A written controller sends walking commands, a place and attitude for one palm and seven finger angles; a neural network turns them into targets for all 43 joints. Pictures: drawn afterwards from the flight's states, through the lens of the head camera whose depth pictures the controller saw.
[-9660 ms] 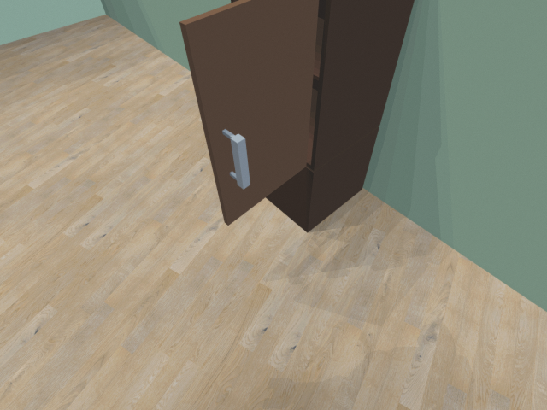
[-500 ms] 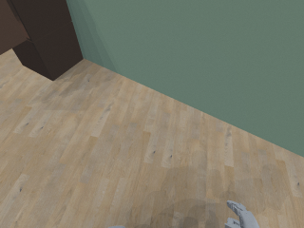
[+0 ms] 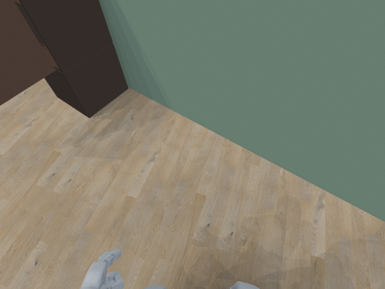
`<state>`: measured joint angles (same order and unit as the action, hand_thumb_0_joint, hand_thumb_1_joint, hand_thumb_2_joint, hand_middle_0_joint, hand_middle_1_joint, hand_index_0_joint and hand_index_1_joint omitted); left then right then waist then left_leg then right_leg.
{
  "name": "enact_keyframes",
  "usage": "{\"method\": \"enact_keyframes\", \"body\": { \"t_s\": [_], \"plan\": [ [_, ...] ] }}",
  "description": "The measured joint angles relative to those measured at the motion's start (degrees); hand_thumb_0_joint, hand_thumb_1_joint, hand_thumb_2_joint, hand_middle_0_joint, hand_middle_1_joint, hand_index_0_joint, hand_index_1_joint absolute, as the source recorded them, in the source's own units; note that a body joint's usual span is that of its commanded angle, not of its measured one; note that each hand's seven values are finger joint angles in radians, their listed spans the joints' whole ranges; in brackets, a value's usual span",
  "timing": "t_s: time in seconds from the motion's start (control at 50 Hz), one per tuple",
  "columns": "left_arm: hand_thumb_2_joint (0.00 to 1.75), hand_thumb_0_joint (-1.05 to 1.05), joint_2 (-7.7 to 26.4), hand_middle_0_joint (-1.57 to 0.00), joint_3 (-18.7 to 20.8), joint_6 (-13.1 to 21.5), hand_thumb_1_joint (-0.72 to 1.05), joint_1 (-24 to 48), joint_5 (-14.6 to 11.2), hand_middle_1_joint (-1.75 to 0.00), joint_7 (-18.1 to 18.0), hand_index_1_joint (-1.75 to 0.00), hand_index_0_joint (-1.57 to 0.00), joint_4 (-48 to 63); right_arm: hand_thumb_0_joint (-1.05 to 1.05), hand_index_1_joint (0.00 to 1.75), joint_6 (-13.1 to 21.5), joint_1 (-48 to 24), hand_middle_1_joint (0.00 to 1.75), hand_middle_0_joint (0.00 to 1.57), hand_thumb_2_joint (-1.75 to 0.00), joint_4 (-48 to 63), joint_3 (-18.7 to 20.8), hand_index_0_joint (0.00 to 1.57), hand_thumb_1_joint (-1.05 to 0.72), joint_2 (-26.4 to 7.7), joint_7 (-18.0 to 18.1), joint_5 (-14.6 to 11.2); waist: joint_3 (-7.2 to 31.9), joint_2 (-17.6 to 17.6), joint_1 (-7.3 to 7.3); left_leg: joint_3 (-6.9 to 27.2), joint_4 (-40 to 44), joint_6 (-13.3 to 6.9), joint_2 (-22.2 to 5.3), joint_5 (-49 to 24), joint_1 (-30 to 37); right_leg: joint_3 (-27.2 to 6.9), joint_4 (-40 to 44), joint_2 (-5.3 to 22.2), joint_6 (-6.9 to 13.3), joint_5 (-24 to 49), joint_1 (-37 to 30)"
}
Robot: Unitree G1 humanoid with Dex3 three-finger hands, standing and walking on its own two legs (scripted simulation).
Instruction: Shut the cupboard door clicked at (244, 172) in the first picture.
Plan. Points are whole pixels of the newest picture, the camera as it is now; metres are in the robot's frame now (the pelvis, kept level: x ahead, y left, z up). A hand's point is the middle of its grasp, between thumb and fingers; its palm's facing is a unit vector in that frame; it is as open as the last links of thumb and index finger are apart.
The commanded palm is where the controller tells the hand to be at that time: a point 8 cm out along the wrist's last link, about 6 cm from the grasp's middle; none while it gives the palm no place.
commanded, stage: walk to a spot facing it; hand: left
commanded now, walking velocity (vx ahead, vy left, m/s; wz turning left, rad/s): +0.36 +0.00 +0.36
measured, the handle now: out of the picture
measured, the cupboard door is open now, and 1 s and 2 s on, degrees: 93 93 93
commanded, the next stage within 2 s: turn to face it in 1.40 s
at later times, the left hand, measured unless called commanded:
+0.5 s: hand out of the picture +0.08 +0.18 -0.18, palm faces +0.28 -0.95 -0.12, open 7.4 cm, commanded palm none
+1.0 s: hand (120, 137) +0.59 +0.26 -0.14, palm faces +0.11 -0.97 -0.21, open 7.4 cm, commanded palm none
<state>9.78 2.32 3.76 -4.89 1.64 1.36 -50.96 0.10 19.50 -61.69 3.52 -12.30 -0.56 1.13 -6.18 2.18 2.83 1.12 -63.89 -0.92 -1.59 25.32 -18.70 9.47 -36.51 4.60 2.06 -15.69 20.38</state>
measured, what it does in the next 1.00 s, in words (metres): walks ahead: left foot, then right foot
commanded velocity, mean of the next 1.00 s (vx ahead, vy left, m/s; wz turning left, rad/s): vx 0.37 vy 0.00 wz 0.15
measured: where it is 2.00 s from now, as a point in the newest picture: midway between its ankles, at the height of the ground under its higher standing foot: (174, 171)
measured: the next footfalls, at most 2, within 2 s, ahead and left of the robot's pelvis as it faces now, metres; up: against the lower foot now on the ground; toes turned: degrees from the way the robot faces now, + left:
left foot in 0.44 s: +0.31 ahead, +0.15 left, +0.00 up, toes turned +17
right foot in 0.96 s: +0.58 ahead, -0.02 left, +0.00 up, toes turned +5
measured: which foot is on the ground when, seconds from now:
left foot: up 0.00-0.42, down 0.44-0.98, up 1.00-1.00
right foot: down 0.00-0.44, up 0.46-0.94, down 0.96-1.00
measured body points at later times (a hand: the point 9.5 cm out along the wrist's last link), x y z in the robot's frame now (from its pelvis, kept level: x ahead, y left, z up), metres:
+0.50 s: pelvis +0.22 +0.06 -0.01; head +0.25 +0.08 +0.44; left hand +0.07 +0.24 -0.16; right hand +0.41 -0.13 -0.13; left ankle +0.27 +0.14 -0.73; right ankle +0.08 -0.10 -0.66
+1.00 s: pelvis +0.45 +0.06 +0.00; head +0.50 +0.06 +0.44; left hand +0.58 +0.32 -0.13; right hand +0.38 -0.17 -0.15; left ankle +0.28 +0.14 -0.70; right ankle +0.54 -0.02 -0.73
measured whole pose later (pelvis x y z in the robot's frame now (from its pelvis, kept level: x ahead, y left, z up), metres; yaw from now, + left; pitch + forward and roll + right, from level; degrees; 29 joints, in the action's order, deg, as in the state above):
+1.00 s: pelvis +0.45 +0.06 +0.00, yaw +12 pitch +1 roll +1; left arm 11.8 2.5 3.3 -1.0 1.7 1.6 -54.0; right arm 2.5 26.6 -66.3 1.4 -8.2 0.4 1.2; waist -4.9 0.1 4.1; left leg -4.3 -38.1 -0.3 -1.5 28.1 -3.9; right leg 6.9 -34.7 2.6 2.6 -13.4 22.9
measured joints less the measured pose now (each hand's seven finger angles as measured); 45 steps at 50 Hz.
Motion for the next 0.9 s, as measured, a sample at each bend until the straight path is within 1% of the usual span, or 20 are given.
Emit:
{"method": "enact_keyframes", "body": {
  "t_s": [0.04,0.08,0.12,0.2,0.26,0.34,0.38,0.42,0.44,0.46,0.48,0.5,0.52,0.54,0.56,0.6,0.64,0.72,0.82,0.9],
  "plan": [
    [0.90,0.00,-1.0,-0.20,-0.1,0.2,0.90,-2.1,-0.1,-0.30,-0.5,-0.30,-0.20,-1.1,0.01,0.30,-0.4,-1.4,0.30,0.20,-0.90,0.3,0.3,0.20,-0.91,-0.4,-0.1,0.3,0.5,0.0,-0.23,-1.6,-4.9,0.4,-1.2,-5.0,-5.6,1.5,3.7,-0.1,-0.1,0.2,-3.6],
    [0.90,0.00,-1.7,-0.20,0.3,0.5,0.91,-4.7,-0.4,-0.30,-1.1,-0.30,-0.20,-2.5,0.01,0.30,-0.5,-3.0,0.30,0.20,-0.90,1.0,0.5,0.20,-0.91,-0.4,-0.3,0.5,1.4,-0.5,-0.54,-2.6,-5.0,1.0,-2.2,-8.6,-9.9,2.9,7.8,-0.3,0.0,0.7,-6.9],
    [0.90,-0.02,-0.9,-0.20,1.4,1.3,0.95,-6.9,-0.7,-0.30,-2.0,-0.30,-0.21,-3.4,0.01,0.30,-0.7,-4.4,0.30,0.20,-0.90,2.0,0.7,0.20,-0.91,-0.1,-0.6,0.6,2.3,-0.9,-1.18,-3.0,-2.9,1.6,-3.1,-11.3,-13.3,4.4,11.4,-0.7,0.0,1.0,-10.0],
    [0.90,-0.02,0.5,-0.20,1.1,1.5,0.95,-11.2,-0.2,-0.30,-2.1,-0.30,-0.20,-6.6,0.00,0.30,-1.0,-8.3,0.30,0.19,-0.90,3.7,0.9,0.20,-0.91,0.3,-1.2,0.8,3.3,-1.5,-2.34,-4.0,4.2,2.3,-4.2,-15.3,-16.6,6.9,16.7,-1.2,-0.4,0.5,-15.4],
    [0.90,-0.01,0.3,-0.19,0.4,1.3,0.94,-14.5,-0.1,-0.30,-2.0,-0.30,-0.20,-9.2,0.00,0.30,-1.0,-11.5,0.30,0.19,-0.90,4.6,0.6,0.20,-0.91,0.5,-1.6,0.7,3.3,-1.5,-3.45,-4.8,11.1,2.1,-4.2,-16.6,-16.6,8.2,18.7,-1.4,-1.3,-0.7,-18.9],
    [0.90,-0.01,-0.5,-0.19,-0.6,0.7,0.92,-18.4,0.1,-0.30,-1.8,-0.30,-0.20,-12.2,0.00,0.30,-0.7,-15.5,0.30,0.19,-0.90,5.5,-0.2,0.20,-0.91,1.1,-2.2,0.6,2.5,-2.0,-5.51,-6.5,19.9,0.8,-3.3,-15.5,-13.9,9.4,19.1,-0.8,-3.2,-3.7,-23.0],
    [0.90,0.00,-0.8,-0.19,-0.8,0.3,0.92,-20.3,0.2,-0.30,-1.7,-0.30,-0.20,-13.5,0.00,0.30,-0.2,-17.0,0.30,0.19,-0.90,6.0,-0.7,0.20,-0.91,1.7,-2.3,0.7,2.1,-2.9,-6.47,-7.8,23.7,-0.3,-2.2,-13.2,-11.5,9.8,17.7,0.3,-4.5,-6.1,-24.6],
    [0.90,0.00,-1.2,-0.19,-0.9,-0.2,0.91,-22.2,0.1,-0.30,-1.4,-0.30,-0.20,-14.7,0.00,0.30,0.9,-17.7,0.30,0.19,-0.90,6.8,-1.1,0.20,-0.91,2.0,-2.2,0.9,1.9,-3.9,-6.76,-9.5,28.2,-1.8,-0.4,-12.4,-7.5,9.9,12.4,2.5,-5.7,-9.9,-24.6],
    [0.90,0.00,-1.8,-0.19,-1.0,-0.7,0.91,-23.1,-0.1,-0.30,-1.1,-0.30,-0.20,-15.1,0.00,0.30,1.6,-17.6,0.30,0.19,-0.90,7.3,-1.3,0.20,-0.91,1.8,-2.1,1.1,2.3,-3.2,-6.56,-9.2,30.1,-3.0,-0.2,-13.6,-5.8,9.5,5.9,3.5,-5.6,-11.8,-22.5],
    [0.90,0.00,-2.0,-0.19,-1.1,-1.4,0.91,-22.9,-0.3,-0.30,-0.8,-0.30,-0.20,-15.4,0.00,0.30,2.4,-17.6,0.30,0.20,-0.90,7.7,-1.3,0.20,-0.91,1.9,-1.6,1.1,2.0,-3.2,-6.00,-9.1,27.9,-3.8,0.3,-13.7,-6.4,6.8,-4.0,4.4,-5.0,-13.0,-18.8],
    [0.90,0.00,-1.9,-0.20,-1.2,-2.1,0.91,-22.0,-0.4,-0.30,-0.6,-0.30,-0.20,-15.5,0.00,0.30,2.9,-17.2,0.30,0.20,-0.90,7.8,-1.3,0.20,-0.91,2.2,-1.1,0.9,1.4,-3.5,-5.82,-9.2,26.2,-4.2,0.9,-12.5,-6.2,2.8,-14.3,4.4,-4.3,-13.1,-14.4],
    [0.90,0.01,-1.6,-0.20,-1.1,-2.6,0.91,-20.8,-0.5,-0.30,-0.6,-0.30,-0.20,-15.2,0.00,0.30,3.2,-16.6,0.30,0.20,-0.90,7.6,-1.4,0.20,-0.91,2.6,-0.6,0.7,1.0,-4.0,-5.84,-9.2,26.0,-4.4,1.4,-11.4,-5.2,-0.5,-23.1,4.0,-3.7,-12.4,-9.9],
    [0.90,0.01,-1.4,-0.20,-0.8,-2.7,0.91,-19.4,-0.4,-0.30,-0.7,-0.30,-0.20,-14.7,0.00,0.30,3.3,-15.6,0.30,0.20,-0.90,7.2,-1.5,0.20,-0.91,3.0,-0.2,0.6,0.9,-4.3,-5.88,-9.2,26.8,-4.4,1.9,-10.8,-4.0,-2.7,-29.5,3.6,-3.4,-10.7,-5.7],
    [0.90,0.01,-1.1,-0.20,-0.5,-2.7,0.91,-17.9,-0.3,-0.30,-0.8,-0.30,-0.20,-14.0,0.00,0.30,3.3,-14.4,0.30,0.20,-0.90,6.7,-1.6,0.20,-0.91,3.3,0.1,0.6,0.9,-4.5,-5.87,-9.0,28.3,-4.1,2.2,-10.7,-2.6,-3.9,-33.3,3.4,-3.2,-8.7,-1.9],
    [0.90,0.01,-0.9,-0.20,-0.2,-2.7,0.91,-16.2,-0.1,-0.30,-0.8,-0.30,-0.20,-13.3,0.00,0.30,3.3,-13.1,0.30,0.20,-0.90,6.0,-1.7,0.20,-0.91,3.5,0.4,0.5,0.9,-4.6,-5.83,-8.7,30.2,-3.7,2.5,-11.1,-1.0,-4.7,-34.9,3.4,-3.3,-6.9,1.3],
    [0.90,0.01,-0.6,-0.19,0.2,-2.6,0.91,-13.3,0.2,-0.30,-0.7,-0.30,-0.20,-11.3,-0.01,0.30,3.8,-10.6,0.30,0.20,-0.90,5.0,-0.6,0.21,-0.93,3.5,1.5,-0.2,1.3,-4.4,-5.53,-8.4,34.1,-3.9,3.1,-11.7,2.1,-5.8,-33.7,3.7,-3.5,-3.8,6.5],
    [0.90,0.01,-0.5,-0.19,0.5,-2.5,0.91,-10.6,0.4,-0.30,-0.6,-0.30,-0.20,-9.5,-0.03,0.30,4.0,-8.4,0.30,0.20,-0.90,4.0,-0.3,0.21,-0.95,2.4,1.8,-0.1,1.9,-4.3,-4.88,-8.2,37.7,-4.2,3.5,-12.1,5.2,-6.5,-30.4,4.1,-3.7,-0.9,10.2],
    [0.90,0.01,1.3,-0.19,1.4,-3.0,0.93,-5.8,0.5,-0.30,-0.5,-0.30,-0.20,-7.2,-0.02,0.30,3.9,-3.5,0.30,0.20,-0.90,1.9,-0.5,0.20,-0.95,1.6,1.7,0.1,3.1,-4.4,-3.52,-7.7,43.7,-3.8,4.0,-12.2,10.8,-7.0,-23.1,4.3,-4.2,5.0,14.4],
    [0.90,0.01,3.0,-0.19,1.3,-3.4,0.92,-0.8,0.2,-0.30,0.0,-0.30,-0.20,-5.3,-0.01,0.30,3.8,2.0,0.30,0.20,-0.90,-0.4,-1.4,0.20,-0.93,2.3,1.5,0.5,3.3,-4.2,-1.37,-7.0,47.6,-2.5,3.7,-10.4,16.3,-6.3,-12.1,3.2,-3.7,8.5,13.9],
    [0.90,0.01,3.3,-0.19,0.7,-3.3,0.92,2.2,0.0,-0.30,0.3,-0.30,-0.19,-4.3,0.00,0.30,3.6,5.3,0.30,0.20,-0.90,-2.0,-1.9,0.20,-0.92,3.1,1.3,0.9,2.9,-3.6,0.50,-7.0,47.3,-0.8,2.8,-6.6,19.5,-4.9,-3.3,1.2,-2.3,6.7,10.0]
  ]
}}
